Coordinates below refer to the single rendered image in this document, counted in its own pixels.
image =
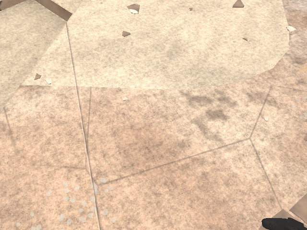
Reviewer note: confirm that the robot right hand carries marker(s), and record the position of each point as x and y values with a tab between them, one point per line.
282	224

